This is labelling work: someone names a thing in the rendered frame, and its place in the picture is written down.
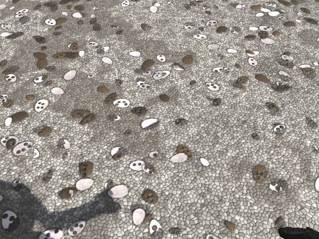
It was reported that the right robot hand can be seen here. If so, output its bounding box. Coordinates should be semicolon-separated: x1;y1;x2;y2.
278;227;319;239

